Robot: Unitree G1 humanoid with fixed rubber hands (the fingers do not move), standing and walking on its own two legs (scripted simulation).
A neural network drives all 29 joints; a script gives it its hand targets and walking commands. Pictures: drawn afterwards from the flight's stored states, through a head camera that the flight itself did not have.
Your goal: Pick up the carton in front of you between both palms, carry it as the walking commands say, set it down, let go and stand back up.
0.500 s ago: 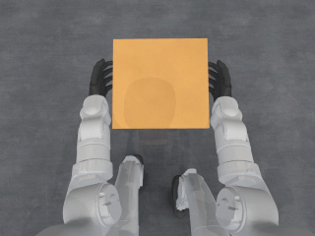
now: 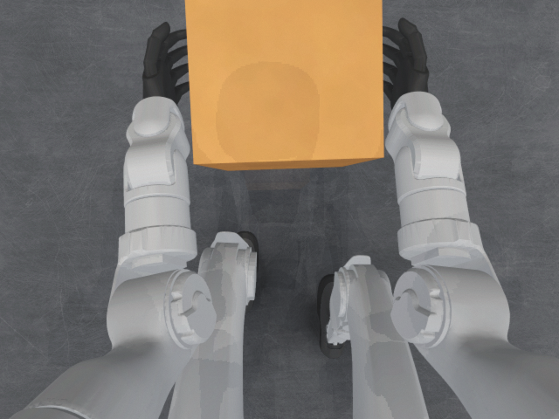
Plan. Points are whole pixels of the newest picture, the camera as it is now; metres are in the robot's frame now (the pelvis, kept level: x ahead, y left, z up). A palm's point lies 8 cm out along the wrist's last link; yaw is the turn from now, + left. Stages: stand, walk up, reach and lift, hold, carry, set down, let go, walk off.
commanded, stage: set down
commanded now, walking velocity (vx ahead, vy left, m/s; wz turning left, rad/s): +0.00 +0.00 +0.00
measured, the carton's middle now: (283, 96) +0.50 +0.08 -0.18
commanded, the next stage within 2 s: none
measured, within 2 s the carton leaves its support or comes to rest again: rests again in 1.26 s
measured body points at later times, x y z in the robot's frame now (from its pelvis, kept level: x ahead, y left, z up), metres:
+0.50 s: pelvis -0.02 -0.01 -0.10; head +0.35 +0.05 +0.15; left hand +0.50 +0.25 -0.26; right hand +0.56 -0.05 -0.26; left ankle +0.13 +0.12 -0.50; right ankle +0.05 -0.12 -0.50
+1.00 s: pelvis -0.02 -0.01 -0.15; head +0.36 +0.03 +0.08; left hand +0.52 +0.26 -0.32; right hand +0.57 -0.05 -0.33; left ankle +0.12 +0.12 -0.50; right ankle +0.04 -0.12 -0.50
